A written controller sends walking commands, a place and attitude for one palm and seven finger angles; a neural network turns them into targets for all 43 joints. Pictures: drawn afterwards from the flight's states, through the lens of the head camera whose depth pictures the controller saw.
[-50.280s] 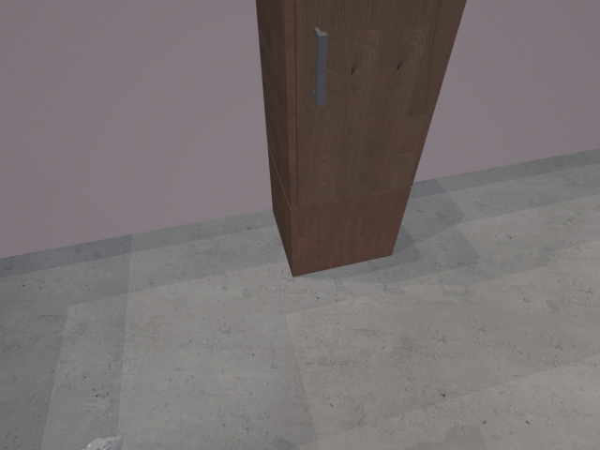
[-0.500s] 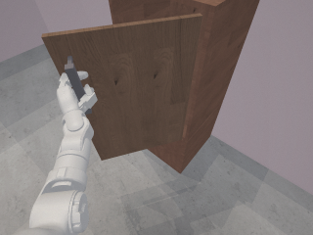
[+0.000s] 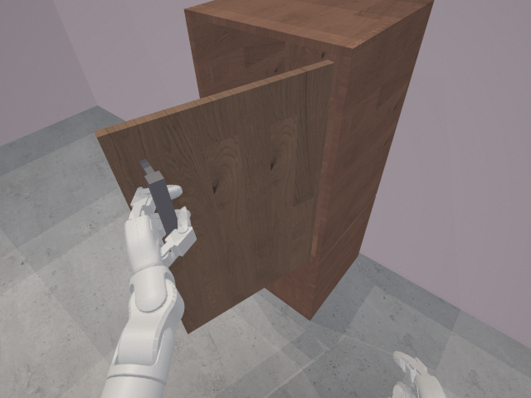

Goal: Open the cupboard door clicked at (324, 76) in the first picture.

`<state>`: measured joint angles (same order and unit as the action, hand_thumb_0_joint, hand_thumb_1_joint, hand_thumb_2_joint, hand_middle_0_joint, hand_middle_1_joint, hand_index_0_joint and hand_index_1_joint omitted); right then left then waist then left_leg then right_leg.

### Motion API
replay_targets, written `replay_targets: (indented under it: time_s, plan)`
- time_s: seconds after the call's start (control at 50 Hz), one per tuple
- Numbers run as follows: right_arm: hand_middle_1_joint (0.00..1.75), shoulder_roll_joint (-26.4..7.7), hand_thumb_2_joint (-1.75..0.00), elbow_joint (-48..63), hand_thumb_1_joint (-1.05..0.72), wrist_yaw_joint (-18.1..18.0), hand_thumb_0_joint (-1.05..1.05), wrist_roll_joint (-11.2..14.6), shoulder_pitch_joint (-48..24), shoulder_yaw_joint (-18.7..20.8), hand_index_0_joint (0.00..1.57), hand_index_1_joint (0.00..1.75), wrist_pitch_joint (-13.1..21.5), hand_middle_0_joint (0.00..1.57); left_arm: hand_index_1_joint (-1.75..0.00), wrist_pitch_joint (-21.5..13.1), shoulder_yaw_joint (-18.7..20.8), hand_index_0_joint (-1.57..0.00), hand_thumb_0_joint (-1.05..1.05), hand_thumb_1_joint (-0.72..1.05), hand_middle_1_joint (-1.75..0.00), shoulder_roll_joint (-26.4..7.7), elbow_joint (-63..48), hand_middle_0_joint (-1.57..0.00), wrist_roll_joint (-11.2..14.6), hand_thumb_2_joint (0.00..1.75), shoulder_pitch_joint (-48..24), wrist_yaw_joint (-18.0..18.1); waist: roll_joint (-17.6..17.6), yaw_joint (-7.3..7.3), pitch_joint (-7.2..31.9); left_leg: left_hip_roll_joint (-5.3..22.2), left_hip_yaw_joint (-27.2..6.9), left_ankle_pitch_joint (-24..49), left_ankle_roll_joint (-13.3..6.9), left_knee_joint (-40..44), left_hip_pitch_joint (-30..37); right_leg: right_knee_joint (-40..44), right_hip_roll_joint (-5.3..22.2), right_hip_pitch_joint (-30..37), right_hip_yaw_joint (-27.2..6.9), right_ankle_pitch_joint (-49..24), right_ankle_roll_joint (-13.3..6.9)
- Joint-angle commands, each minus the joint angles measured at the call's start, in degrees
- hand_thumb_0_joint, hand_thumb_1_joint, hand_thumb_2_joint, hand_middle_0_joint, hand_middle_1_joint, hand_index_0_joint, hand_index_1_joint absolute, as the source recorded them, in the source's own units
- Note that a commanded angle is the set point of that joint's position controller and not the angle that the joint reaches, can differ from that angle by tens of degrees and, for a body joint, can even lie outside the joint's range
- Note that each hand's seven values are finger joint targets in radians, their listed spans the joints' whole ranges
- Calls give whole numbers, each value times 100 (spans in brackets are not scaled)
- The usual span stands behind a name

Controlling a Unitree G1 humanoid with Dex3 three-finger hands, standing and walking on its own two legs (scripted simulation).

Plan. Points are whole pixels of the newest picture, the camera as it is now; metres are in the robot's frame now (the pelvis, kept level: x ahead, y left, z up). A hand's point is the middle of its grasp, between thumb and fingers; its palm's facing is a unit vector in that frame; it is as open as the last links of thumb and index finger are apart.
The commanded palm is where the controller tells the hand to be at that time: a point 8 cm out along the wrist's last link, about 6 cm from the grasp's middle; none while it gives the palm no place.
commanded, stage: pull the door open along its arc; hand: left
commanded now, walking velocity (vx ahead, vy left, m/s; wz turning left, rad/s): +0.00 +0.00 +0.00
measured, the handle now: (163, 209) +0.36 +0.18 +0.12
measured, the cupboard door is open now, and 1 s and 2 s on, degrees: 73 80 81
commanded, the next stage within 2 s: open thumb and fingers to let go in 0.14 s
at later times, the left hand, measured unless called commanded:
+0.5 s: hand (206, 240) +0.30 +0.10 +0.12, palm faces +0.42 -0.91 +0.01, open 7.2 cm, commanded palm +0.26 +0.14 +0.11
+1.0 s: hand (206, 242) +0.30 +0.10 +0.12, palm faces +0.40 -0.92 +0.01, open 14.3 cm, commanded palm +0.27 +0.14 +0.11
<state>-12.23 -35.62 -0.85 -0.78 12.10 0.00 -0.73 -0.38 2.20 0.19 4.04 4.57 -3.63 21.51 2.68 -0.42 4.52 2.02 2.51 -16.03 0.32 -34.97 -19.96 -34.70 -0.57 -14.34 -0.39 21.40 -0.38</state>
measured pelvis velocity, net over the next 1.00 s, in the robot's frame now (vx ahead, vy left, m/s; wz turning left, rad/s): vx -0.02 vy -0.01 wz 0.06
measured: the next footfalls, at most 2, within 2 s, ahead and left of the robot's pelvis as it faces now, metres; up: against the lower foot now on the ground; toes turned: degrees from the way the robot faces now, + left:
none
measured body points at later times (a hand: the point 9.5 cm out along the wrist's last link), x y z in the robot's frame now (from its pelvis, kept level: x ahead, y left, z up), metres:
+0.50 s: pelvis +0.01 -0.02 +0.00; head -0.01 -0.04 +0.45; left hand +0.28 +0.15 +0.12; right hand +0.20 -0.20 -0.10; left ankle +0.02 +0.12 -0.73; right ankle -0.03 -0.12 -0.73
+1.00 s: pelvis -0.02 -0.01 +0.00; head -0.04 -0.03 +0.45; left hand +0.28 +0.15 +0.12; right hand +0.18 -0.22 -0.10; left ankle +0.02 +0.12 -0.73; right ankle -0.03 -0.12 -0.73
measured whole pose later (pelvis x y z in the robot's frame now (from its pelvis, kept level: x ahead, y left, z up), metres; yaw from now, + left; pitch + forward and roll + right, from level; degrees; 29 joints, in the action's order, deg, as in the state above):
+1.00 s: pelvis -0.02 -0.01 +0.00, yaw +4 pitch -2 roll +0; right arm -11.3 -38.0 -2.6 -2.1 8.0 -1.2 -3.3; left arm 3.1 -6.6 3.0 6.0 0.7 -7.6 27.5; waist 2.9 1.4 1.0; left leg 1.2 -1.3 -14.2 1.1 -34.9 -18.4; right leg -34.7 -0.2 -11.4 3.4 21.1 -1.2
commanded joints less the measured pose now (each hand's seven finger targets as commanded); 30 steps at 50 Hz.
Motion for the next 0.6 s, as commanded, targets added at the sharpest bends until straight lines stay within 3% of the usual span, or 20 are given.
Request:
replay_targets:
  time_s: [0.0, 0.1, 0.18, 0.22, 0.28, 0.32, 0.4, 0.44, 0.58]
  plan:
    - [30, -429, -90, 1080, -90, -43, 0, -76, -920, 94, 20, 30, 117, 20, -135, 40, -198, -40, 0, 90, -135, -131, -2145, -40, -287, 90, -350, 381, -670, 260, 698, -131, -87, 1341, -130, 321, 1059, 673, -59, 53, 358, -1894, -48]
    - [30, -309, -90, 1159, -90, 79, 0, -139, -1096, 47, 20, 30, -133, 20, -135, 452, -1252, -40, 0, 90, -135, 630, -2703, -40, -733, 90, -108, 678, -499, 131, 564, -119, -191, 1666, -105, 144, 1245, 571, -19, -26, 387, -2271, -103]
    - [30, -266, -90, 1066, -90, 35, 0, -183, -1204, -10, 20, 30, -327, 20, -135, 612, -1299, -40, 0, 90, -135, 537, -2577, -40, -1016, 90, -1056, 892, -431, 48, 623, -190, -282, 1634, -107, 36, 1213, 478, 30, -178, 315, -2244, -131]
    - [30, -259, -90, 948, -90, -41, 0, -179, -1236, -33, 20, 30, -410, 20, -135, 647, -1207, -40, 0, 90, -135, 461, -2247, -40, -944, 90, -1586, 856, -518, -22, 541, -217, -303, 1484, -107, 9, 1156, 535, 57, -236, 290, -2130, -122]
    - [30, -217, -90, 969, -90, -126, 0, -170, -1280, -38, 20, 30, -439, 20, -133, 593, -1043, -38, 0, 69, -133, 432, -2169, -38, -712, 81, -1404, 652, -393, 144, 927, -255, -270, 1628, -88, 26, 1233, 493, 72, 28, 279, -2410, -128]
    - [30, -204, -90, 978, -90, -128, 0, -155, -1238, -46, 20, 30, -432, 20, -131, 570, -1094, -38, 0, 55, -131, 516, -2102, -38, -615, 75, -1249, 538, -467, 162, 1009, -236, -279, 1769, -86, 53, 1264, 467, 92, 135, 281, -2729, -99]
    - [30, -232, -90, 986, -90, -115, 0, -136, -1212, -37, 20, 30, -361, 20, -128, 476, -1182, -35, 0, 27, -128, 586, -2085, -35, -573, 63, -1186, 485, -655, 135, 854, -210, -313, 1683, -89, 55, 1168, 483, 85, 87, 307, -2634, -76]
    - [30, -263, -90, 980, -90, -133, 0, -143, -1226, -26, 20, 30, -317, 20, -127, 410, -1065, -35, 0, 13, -127, 466, -2130, -35, -555, 57, -1340, 518, -772, 136, 888, -218, -304, 1554, -106, 88, 1143, 512, 92, 61, 285, -2501, -50]
    - [30, -301, -90, 858, -90, -201, 0, -140, -1216, -6, 20, 30, -161, 20, -122, 234, -847, -31, 0, -36, -122, 290, -1781, -31, -478, 36, -1597, 510, -790, 161, 699, -267, -246, 1094, -126, 139, 1009, 753, 155, -58, 175, -1903, 2]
